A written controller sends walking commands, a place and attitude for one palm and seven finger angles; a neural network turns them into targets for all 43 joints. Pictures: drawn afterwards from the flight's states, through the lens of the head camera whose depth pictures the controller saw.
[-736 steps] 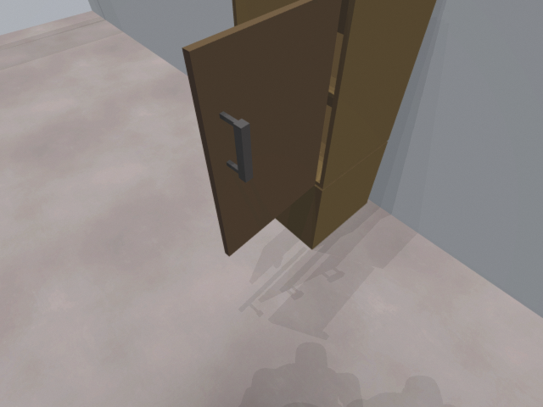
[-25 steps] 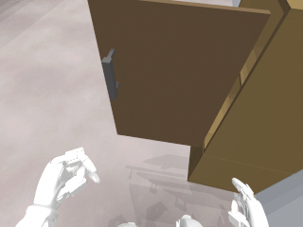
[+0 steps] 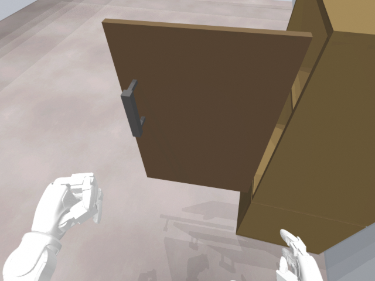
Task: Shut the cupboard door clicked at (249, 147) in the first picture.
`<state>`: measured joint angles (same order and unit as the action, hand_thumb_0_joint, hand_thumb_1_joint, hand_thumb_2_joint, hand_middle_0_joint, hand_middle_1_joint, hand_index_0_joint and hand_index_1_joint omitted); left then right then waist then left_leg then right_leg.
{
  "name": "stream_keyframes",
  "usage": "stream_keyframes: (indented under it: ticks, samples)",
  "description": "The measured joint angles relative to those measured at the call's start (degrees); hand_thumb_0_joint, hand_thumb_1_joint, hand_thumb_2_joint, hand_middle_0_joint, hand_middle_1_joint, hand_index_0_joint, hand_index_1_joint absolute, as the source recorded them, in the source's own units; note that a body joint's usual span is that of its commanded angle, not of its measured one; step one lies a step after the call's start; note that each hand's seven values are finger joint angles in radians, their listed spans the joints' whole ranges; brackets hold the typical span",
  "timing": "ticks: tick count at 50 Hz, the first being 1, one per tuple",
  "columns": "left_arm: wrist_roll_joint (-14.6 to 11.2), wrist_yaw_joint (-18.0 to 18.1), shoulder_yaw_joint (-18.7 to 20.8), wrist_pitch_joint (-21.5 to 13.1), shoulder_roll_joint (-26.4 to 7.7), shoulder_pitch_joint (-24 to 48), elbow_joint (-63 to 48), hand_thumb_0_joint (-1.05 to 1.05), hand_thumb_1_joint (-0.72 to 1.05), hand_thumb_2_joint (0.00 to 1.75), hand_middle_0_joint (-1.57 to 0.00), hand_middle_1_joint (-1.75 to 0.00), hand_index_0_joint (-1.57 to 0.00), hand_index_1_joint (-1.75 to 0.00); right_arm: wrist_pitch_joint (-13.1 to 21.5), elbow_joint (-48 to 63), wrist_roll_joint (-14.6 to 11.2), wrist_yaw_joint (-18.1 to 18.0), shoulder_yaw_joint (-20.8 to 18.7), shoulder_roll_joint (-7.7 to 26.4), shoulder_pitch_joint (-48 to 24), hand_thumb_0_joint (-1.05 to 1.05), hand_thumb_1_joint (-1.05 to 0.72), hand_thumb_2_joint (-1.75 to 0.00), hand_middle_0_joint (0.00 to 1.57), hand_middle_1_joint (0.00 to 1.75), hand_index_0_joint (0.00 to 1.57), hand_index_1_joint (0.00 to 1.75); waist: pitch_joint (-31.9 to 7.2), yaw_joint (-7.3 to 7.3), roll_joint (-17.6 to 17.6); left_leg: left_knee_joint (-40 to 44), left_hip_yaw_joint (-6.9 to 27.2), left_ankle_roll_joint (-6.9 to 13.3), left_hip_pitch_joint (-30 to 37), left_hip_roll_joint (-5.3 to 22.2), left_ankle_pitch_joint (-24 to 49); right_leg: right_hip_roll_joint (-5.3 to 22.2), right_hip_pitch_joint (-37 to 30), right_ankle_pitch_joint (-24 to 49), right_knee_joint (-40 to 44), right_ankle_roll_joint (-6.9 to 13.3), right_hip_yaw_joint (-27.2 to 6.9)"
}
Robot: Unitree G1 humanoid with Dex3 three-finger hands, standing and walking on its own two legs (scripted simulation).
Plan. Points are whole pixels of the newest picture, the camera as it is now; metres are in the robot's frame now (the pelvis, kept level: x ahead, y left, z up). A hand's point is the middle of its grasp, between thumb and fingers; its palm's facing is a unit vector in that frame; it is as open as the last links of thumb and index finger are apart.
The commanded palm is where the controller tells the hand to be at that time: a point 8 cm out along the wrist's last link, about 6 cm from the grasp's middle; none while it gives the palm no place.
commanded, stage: raise the hand and make a fist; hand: left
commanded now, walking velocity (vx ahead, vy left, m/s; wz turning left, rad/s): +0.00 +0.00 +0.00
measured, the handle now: (135, 109) +0.49 +0.17 +0.09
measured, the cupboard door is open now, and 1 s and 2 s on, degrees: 94 94 94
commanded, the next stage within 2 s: bring the fist close to the handle in 0.34 s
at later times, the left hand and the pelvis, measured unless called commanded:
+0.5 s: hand (100, 219) +0.21 +0.17 +0.09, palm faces -0.08 -0.99 -0.07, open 3.1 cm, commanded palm +0.20 +0.23 +0.09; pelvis -0.02 -0.01 +0.00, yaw +0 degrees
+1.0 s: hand (116, 173) +0.30 +0.17 +0.09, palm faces -0.10 -0.99 -0.04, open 3.1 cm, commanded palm +0.29 +0.22 +0.09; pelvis -0.01 -0.01 +0.01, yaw -1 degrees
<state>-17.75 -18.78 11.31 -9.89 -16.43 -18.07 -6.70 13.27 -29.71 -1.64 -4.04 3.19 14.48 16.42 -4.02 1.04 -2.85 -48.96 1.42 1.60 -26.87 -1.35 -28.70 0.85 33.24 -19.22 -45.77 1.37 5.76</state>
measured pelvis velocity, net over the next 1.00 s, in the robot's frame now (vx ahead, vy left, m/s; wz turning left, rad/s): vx -0.01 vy -0.01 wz -0.01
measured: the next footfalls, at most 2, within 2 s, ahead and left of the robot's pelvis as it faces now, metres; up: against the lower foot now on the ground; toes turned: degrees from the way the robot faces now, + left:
none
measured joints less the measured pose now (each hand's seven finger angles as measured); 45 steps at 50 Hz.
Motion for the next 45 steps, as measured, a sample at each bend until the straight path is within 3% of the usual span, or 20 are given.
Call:
stream_keyframes:
  ticks: [24, 31, 45]
  samples:
    - [0.52, 0.00, -1.16, -2.27, 0.79, -0.18, 2.20, 0.01, 0.90, 0.90, -1.30, -1.50, -1.30, -1.50, 1.99, -0.65, -0.14, -0.40, -0.61, 0.40, -0.87, 0.01, -0.90, -0.90, 0.20, 0.30, 0.20, 0.30, 1.25, 0.15, 0.45, 1.52, -0.01, -0.90, 1.17, 0.20, 2.06, -0.20, -0.94, 1.67, 1.00, 1.00, 0.03]
    - [0.79, 0.42, -1.72, -2.11, 0.81, 6.85, 6.43, 0.01, 0.89, 0.90, -1.30, -1.50, -1.30, -1.50, 2.18, -2.32, -0.22, -1.08, -0.18, 0.51, -1.22, 0.01, -0.90, -0.90, 0.20, 0.30, 0.21, 0.30, 1.90, 0.28, 0.38, 1.18, 0.41, -0.80, 0.51, -0.12, 2.27, 0.17, -0.58, 1.82, 0.88, 0.90, 0.41]
    - [1.92, 1.55, -0.95, -0.21, 1.01, 17.70, 15.76, 0.01, 0.90, 0.90, -1.30, -1.50, -1.30, -1.50, -0.29, -2.86, 0.14, -0.73, -0.69, 0.58, -0.06, 0.01, -0.90, -0.90, 0.20, 0.30, 0.21, 0.30, 1.31, -1.18, 1.08, 3.99, -1.27, -0.54, 1.46, -0.38, 3.11, 0.19, -0.29, 2.34, 2.06, 0.59, -1.34]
